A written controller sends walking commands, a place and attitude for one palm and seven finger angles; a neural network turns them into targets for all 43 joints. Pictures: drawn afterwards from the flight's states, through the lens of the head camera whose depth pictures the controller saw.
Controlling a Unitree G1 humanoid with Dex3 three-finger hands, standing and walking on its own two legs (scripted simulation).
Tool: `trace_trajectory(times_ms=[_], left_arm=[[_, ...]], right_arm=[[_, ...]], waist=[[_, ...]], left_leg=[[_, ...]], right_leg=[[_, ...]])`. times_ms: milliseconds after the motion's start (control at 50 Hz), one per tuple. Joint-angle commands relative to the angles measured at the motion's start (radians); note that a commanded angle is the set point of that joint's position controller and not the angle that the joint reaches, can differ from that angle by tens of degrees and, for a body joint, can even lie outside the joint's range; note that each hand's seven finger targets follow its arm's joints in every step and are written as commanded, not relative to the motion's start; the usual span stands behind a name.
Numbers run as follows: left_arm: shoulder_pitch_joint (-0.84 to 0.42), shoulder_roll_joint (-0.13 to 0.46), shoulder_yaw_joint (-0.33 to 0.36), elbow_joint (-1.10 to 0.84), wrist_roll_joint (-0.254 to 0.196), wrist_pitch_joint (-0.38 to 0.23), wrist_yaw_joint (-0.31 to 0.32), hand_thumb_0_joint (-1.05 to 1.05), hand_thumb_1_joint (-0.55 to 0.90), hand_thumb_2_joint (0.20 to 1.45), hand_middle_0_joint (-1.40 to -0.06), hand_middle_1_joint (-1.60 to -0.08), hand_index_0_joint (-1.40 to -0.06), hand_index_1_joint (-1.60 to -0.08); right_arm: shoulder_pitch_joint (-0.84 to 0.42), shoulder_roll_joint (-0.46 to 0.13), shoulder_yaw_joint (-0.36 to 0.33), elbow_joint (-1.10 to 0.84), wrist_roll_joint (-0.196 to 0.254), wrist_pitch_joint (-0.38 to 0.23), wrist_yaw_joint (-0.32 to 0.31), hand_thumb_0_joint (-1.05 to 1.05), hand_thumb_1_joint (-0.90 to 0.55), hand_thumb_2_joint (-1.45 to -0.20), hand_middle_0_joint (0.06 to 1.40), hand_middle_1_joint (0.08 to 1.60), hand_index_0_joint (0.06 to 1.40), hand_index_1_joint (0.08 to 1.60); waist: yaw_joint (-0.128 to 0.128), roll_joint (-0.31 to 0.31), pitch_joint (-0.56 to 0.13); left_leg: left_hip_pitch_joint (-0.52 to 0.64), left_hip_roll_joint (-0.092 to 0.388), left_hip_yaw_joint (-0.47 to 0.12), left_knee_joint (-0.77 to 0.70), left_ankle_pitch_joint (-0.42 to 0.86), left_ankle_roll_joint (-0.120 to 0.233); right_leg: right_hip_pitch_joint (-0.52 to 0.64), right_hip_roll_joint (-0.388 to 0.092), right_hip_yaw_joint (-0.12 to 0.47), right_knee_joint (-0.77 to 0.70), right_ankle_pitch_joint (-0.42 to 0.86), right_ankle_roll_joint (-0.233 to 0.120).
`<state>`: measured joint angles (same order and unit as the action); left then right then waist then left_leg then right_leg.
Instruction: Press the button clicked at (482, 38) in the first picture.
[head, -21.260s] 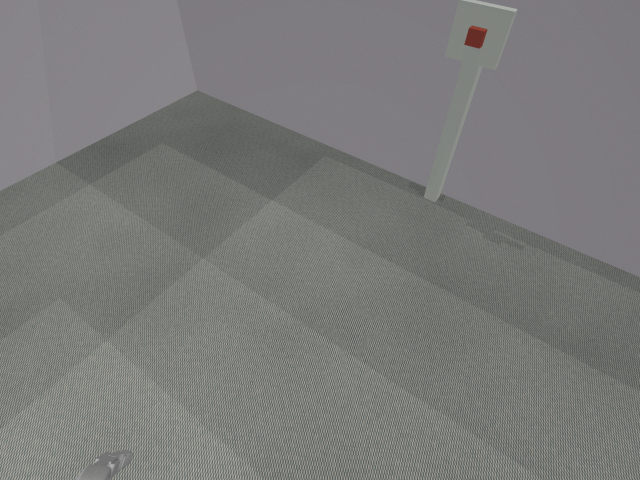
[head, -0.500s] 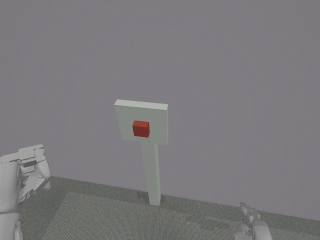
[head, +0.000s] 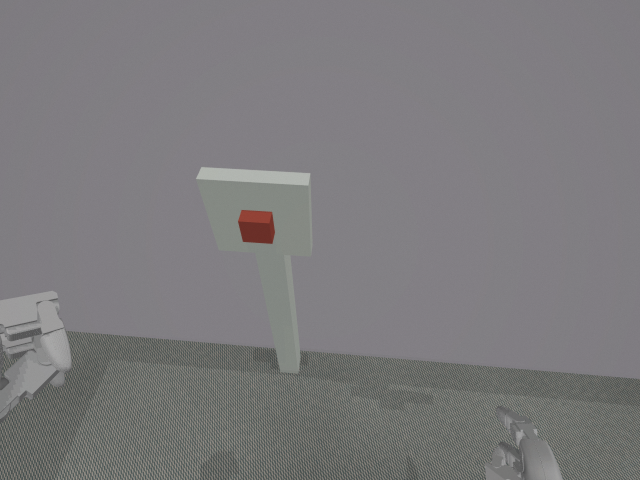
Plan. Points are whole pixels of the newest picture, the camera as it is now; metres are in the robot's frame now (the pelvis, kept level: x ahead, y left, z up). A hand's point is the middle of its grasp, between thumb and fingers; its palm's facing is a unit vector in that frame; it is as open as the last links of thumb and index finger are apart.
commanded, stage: step back with the hand held close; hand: left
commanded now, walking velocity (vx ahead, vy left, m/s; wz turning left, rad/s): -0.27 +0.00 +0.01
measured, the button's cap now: (257, 225) +0.51 +0.14 -0.02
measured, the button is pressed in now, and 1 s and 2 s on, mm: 0 0 0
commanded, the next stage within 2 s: stop stepping back and stand still in 0.76 s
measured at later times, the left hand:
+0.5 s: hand out of the picture +0.10 +0.25 +0.17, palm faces +0.47 -0.74 -0.48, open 3.1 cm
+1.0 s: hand out of the picture +0.00 +0.23 +0.18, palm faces +0.41 -0.82 -0.40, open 3.1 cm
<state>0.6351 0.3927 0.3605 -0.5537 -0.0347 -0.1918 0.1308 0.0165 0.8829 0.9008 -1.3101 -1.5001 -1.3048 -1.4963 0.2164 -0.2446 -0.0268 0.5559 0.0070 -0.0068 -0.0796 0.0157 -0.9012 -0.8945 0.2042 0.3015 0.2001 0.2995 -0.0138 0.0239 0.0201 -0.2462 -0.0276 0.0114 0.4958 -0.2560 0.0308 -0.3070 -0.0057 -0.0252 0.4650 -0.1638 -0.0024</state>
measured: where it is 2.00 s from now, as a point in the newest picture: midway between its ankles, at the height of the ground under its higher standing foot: outside the picture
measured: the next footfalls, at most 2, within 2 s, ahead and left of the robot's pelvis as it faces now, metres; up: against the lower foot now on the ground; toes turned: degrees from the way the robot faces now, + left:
left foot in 0.72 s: -0.04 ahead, +0.11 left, +0.00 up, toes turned +5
right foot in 1.04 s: -0.28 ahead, -0.13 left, +0.00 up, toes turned -2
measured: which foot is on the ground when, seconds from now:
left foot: down 0.00-0.58, up 0.60-0.70, down 0.72-1.00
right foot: down 0.00-0.72, up 0.74-1.00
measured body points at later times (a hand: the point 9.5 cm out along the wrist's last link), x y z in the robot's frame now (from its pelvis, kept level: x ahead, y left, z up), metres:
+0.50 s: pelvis -0.08 +0.00 -0.02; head -0.08 +0.01 +0.43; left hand +0.07 +0.29 +0.20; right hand +0.09 -0.24 -0.09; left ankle +0.00 +0.10 -0.74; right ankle +0.00 -0.12 -0.74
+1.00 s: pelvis -0.20 -0.01 -0.01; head -0.18 +0.02 +0.44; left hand -0.03 +0.27 +0.20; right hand -0.01 -0.21 -0.08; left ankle -0.08 +0.11 -0.74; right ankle -0.30 -0.14 -0.71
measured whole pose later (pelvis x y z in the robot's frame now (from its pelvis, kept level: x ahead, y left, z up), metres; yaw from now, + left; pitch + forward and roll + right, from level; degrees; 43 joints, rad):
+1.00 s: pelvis -0.20 -0.01 -0.01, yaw +0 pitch +4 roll -3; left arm 0.61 0.38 0.39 -0.67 -0.04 -0.23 0.17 0.01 0.89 0.90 -1.31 -1.50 -1.31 -1.50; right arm 0.19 -0.13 0.02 0.62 -0.03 -0.14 -0.04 0.01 -0.90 -0.89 0.21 0.30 0.20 0.30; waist 0.00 -0.01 -0.05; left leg -0.50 0.08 0.03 0.47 -0.05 0.01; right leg -0.22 0.04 -0.02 0.66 -0.51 0.02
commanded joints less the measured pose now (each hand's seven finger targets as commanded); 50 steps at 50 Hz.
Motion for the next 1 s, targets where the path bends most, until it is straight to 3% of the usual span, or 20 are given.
trace_trajectory(times_ms=[0, 180, 260, 320, 360, 400, 440, 480, 520, 560, 600, 660, 680, 700, 720, 740, 800, 840, 940, 980], left_arm=[[0.023, 0.142, 0.15, -0.197, -0.002, -0.069, 0.031, 0.0, 0.9, 0.9, -1.3, -1.5, -1.3, -1.5], [-0.053, 0.114, 0.108, -0.167, 0.023, -0.074, 0.038, 0.0, 0.9, 0.9, -1.3, -1.5, -1.3, -1.5], [-0.112, 0.132, 0.11, -0.227, 0.042, -0.09, 0.049, 0.0, 0.9, 0.9, -1.3, -1.5, -1.3, -1.5], [-0.125, 0.145, 0.131, -0.257, 0.055, -0.099, 0.057, 0.0, 0.9, 0.9, -1.3, -1.5, -1.3, -1.5], [-0.1, 0.132, 0.137, -0.263, 0.058, -0.105, 0.058, 0.0, 0.9, 0.9, -1.3, -1.5, -1.3, -1.5], [-0.068, 0.138, 0.154, -0.259, 0.057, -0.112, 0.053, 0.0, 0.9, 0.9, -1.3, -1.5, -1.3, -1.5], [-0.061, 0.128, 0.16, -0.219, 0.072, -0.123, 0.044, 0.0, 0.9, 0.9, -1.3, -1.5, -1.3, -1.5], [-0.052, 0.122, 0.162, -0.184, 0.059, -0.13, 0.04, 0.0, 0.9, 0.9, -1.3, -1.5, -1.3, -1.5], [-0.091, 0.135, 0.143, -0.211, 0.038, -0.128, 0.034, 0.0, 0.9, 0.9, -1.3, -1.5, -1.3, -1.5], [-0.102, 0.149, 0.126, -0.211, 0.026, -0.115, 0.048, 0.0, 0.9, 0.9, -1.3, -1.5, -1.3, -1.5], [-0.114, 0.164, 0.128, -0.229, 0.029, -0.107, 0.058, 0.0, 0.9, 0.9, -1.3, -1.5, -1.3, -1.5], [-0.068, 0.172, 0.15, -0.242, 0.018, -0.109, 0.062, 0.0, 0.9, 0.9, -1.3, -1.5, -1.3, -1.5], [-0.067, 0.172, 0.152, -0.279, 0.012, -0.124, 0.061, 0.0, 0.9, 0.9, -1.3, -1.5, -1.3, -1.5], [-0.067, 0.169, 0.176, -0.302, 0.029, -0.138, 0.066, 0.0, 0.9, 0.9, -1.3, -1.5, -1.3, -1.5], [-0.085, 0.181, 0.187, -0.289, 0.04, -0.135, 0.069, 0.0, 0.9, 0.9, -1.3, -1.5, -1.3, -1.5], [-0.081, 0.186, 0.206, -0.285, 0.034, -0.144, 0.066, 0.0, 0.9, 0.9, -1.3, -1.5, -1.3, -1.5], [-0.064, 0.136, 0.166, -0.335, 0.008, -0.129, 0.06, 0.0, 0.9, 0.9, -1.3, -1.5, -1.3, -1.5], [-0.044, 0.1, 0.109, -0.334, 0.006, -0.121, 0.053, 0.0, 0.9, 0.9, -1.3, -1.5, -1.3, -1.5], [-0.04, 0.098, 0.079, -0.296, -0.005, -0.074, 0.05, 0.0, 0.9, 0.9, -1.3, -1.5, -1.3, -1.5], [-0.012, 0.143, 0.117, -0.297, -0.006, -0.058, 0.047, 0.0, 0.9, 0.9, -1.3, -1.5, -1.3, -1.5]], right_arm=[[-0.107, -0.102, -0.034, -0.182, -0.001, -0.055, -0.005, 0.0, -0.9, -0.9, 0.2, 0.3, 0.2, 0.3], [-0.095, -0.112, -0.03, -0.175, -0.002, -0.068, -0.006, 0.0, -0.9, -0.9, 0.2, 0.3, 0.2, 0.3], [-0.091, -0.117, -0.023, -0.182, -0.012, -0.08, -0.013, 0.0, -0.9, -0.9, 0.2, 0.3, 0.2, 0.3], [-0.093, -0.126, -0.021, -0.184, -0.014, -0.096, -0.019, 0.0, -0.9, -0.9, 0.2, 0.3, 0.2, 0.3], [-0.088, -0.114, -0.018, -0.186, -0.015, -0.108, -0.018, 0.0, -0.9, -0.9, 0.2, 0.3, 0.2, 0.3], [-0.084, -0.106, -0.022, -0.184, -0.017, -0.118, -0.014, 0.0, -0.9, -0.9, 0.2, 0.3, 0.2, 0.3], [-0.097, -0.115, -0.031, -0.191, -0.014, -0.126, -0.007, 0.0, -0.9, -0.9, 0.2, 0.3, 0.2, 0.3], [-0.058, -0.104, -0.031, -0.163, -0.019, -0.123, -0.003, 0.0, -0.9, -0.9, 0.2, 0.3, 0.2, 0.3], [-0.061, -0.102, -0.041, -0.146, -0.019, -0.117, 0.01, 0.0, -0.9, -0.9, 0.2, 0.3, 0.2, 0.3], [-0.073, -0.082, -0.043, -0.127, -0.017, -0.095, 0.021, 0.0, -0.9, -0.9, 0.2, 0.3, 0.2, 0.3], [-0.091, -0.067, -0.035, -0.127, -0.018, -0.074, 0.024, 0.0, -0.9, -0.9, 0.2, 0.3, 0.2, 0.3], [-0.085, -0.063, -0.021, -0.123, -0.015, -0.058, 0.007, 0.0, -0.9, -0.9, 0.2, 0.3, 0.2, 0.3], [-0.094, -0.089, -0.025, -0.13, -0.016, -0.065, -0.002, 0.0, -0.9, -0.9, 0.2, 0.3, 0.2, 0.3], [-0.113, -0.116, -0.031, -0.139, -0.022, -0.083, -0.008, 0.0, -0.9, -0.9, 0.2, 0.3, 0.2, 0.3], [-0.108, -0.079, -0.034, -0.129, -0.031, -0.105, -0.012, 0.0, -0.9, -0.9, 0.2, 0.3, 0.2, 0.3], [-0.082, -0.057, -0.04, -0.103, -0.037, -0.129, -0.005, 0.0, -0.9, -0.9, 0.2, 0.3, 0.2, 0.3], [-0.082, -0.079, -0.058, -0.08, -0.038, -0.152, 0.015, 0.0, -0.9, -0.9, 0.2, 0.3, 0.2, 0.3], [-0.079, -0.075, -0.054, -0.062, -0.031, -0.163, 0.026, 0.0, -0.9, -0.9, 0.2, 0.3, 0.2, 0.3], [-0.065, -0.073, -0.014, -0.06, -0.03, -0.177, 0.026, 0.0, -0.9, -0.9, 0.2, 0.3, 0.2, 0.3], [-0.075, -0.066, -0.007, -0.077, -0.029, -0.159, 0.019, 0.0, -0.9, -0.9, 0.2, 0.3, 0.2, 0.3]], waist=[[0.016, 0.037, -0.191], [0.0, -0.052, -0.062], [-0.005, -0.001, -0.053], [0.0, 0.117, -0.059], [0.009, 0.18, -0.09], [0.009, 0.158, -0.123], [0.008, 0.15, -0.073], [-0.005, 0.036, -0.034], [-0.011, -0.13, -0.08], [-0.006, -0.226, -0.1], [-0.009, -0.247, -0.121], [-0.02, -0.125, -0.111], [-0.019, 0.056, -0.091], [-0.004, 0.294, -0.114], [-0.009, 0.318, -0.112], [-0.009, 0.256, -0.174], [0.007, 0.125, -0.175], [0.008, 0.136, -0.202], [-0.012, 0.251, -0.172], [-0.005, 0.193, -0.173]], left_leg=[[-0.171, 0.109, -0.083, -0.096, 0.247, 0.003], [-0.369, 0.097, -0.098, -0.09, -0.245, 0.041], [-0.393, 0.106, -0.122, -0.095, -0.36, 0.056], [-0.51, 0.162, -0.188, -0.202, -0.459, 0.078], [-0.581, 0.213, -0.24, -0.261, -0.425, 0.092], [-0.563, 0.214, -0.211, -0.212, -0.335, 0.088], [-0.714, 0.212, -0.199, -0.196, -0.498, 0.105], [-0.62, 0.146, -0.158, -0.086, -0.37, 0.072], [-0.361, 0.058, -0.072, 0.135, -0.26, 0.008], [-0.149, 0.016, -0.039, 0.371, -0.183, -0.033], [-0.073, 0.023, -0.034, 0.446, -0.182, -0.031], [0.0, 0.031, -0.021, 0.052, -0.098, -0.021], [-0.101, 0.114, -0.124, -0.12, -0.147, 0.017], [-0.326, 0.308, -0.337, -0.253, -0.16, 0.102], [-0.393, 0.407, -0.411, -0.286, -0.057, 0.156], [-0.391, 0.429, -0.358, -0.29, -0.098, 0.17], [-0.179, 0.355, -0.224, -0.157, 0.181, 0.142], [-0.032, 0.323, -0.177, -0.135, 0.313, 0.108], [0.013, 0.241, -0.199, -0.287, -0.172, 0.043], [-0.035, 0.161, -0.101, -0.246, -0.225, -0.015]], right_leg=[[0.282, -0.043, 0.058, 0.074, 0.323, 0.004], [0.168, -0.062, 0.157, -0.009, -0.067, -0.003], [0.119, -0.051, 0.161, -0.028, -0.259, -0.002], [0.216, 0.009, 0.105, 0.112, -0.205, 0.016], [0.328, 0.053, 0.057, 0.274, -0.009, 0.024], [0.347, 0.051, 0.068, 0.29, 0.091, 0.022], [0.406, 0.059, 0.111, 0.304, 0.026, 0.023], [0.275, 0.012, 0.204, 0.186, 0.117, -0.014], [0.006, -0.121, 0.369, -0.033, -0.041, -0.068], [-0.221, -0.256, 0.451, -0.213, -0.291, -0.134], [-0.284, -0.27, 0.392, -0.239, -0.314, -0.136], [-0.255, -0.132, 0.203, -0.076, -0.193, -0.052], [-0.192, -0.042, 0.153, 0.093, -0.173, -0.017], [-0.004, 0.07, 0.061, 0.38, -0.129, 0.028], [0.004, 0.092, 0.072, 0.629, -0.236, 0.037], [0.012, 0.084, 0.123, 0.801, -0.267, 0.028], [-0.123, 0.068, 0.091, 0.697, -0.316, 0.032], [-0.151, 0.056, 0.031, 0.527, -0.353, 0.036], [0.019, 0.078, -0.056, 0.078, -0.379, 0.014], [0.15, 0.073, -0.077, -0.136, -0.269, -0.018]])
